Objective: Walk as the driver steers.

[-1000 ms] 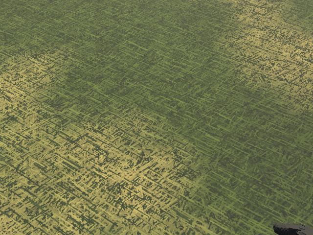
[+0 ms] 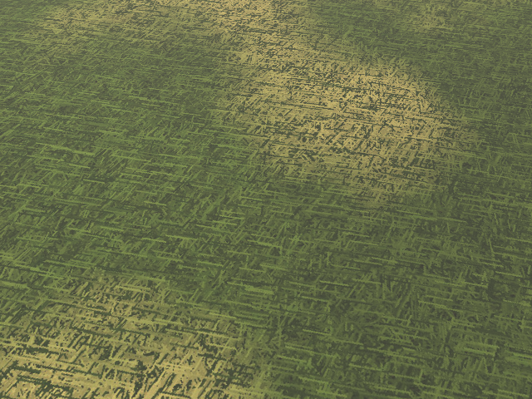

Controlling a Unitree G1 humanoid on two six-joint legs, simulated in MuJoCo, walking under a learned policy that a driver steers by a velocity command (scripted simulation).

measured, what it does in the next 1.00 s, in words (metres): steps on the spot, turning left: right foot, then left foot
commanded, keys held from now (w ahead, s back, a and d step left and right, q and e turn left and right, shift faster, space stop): q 0.54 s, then no key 0.32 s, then e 0.14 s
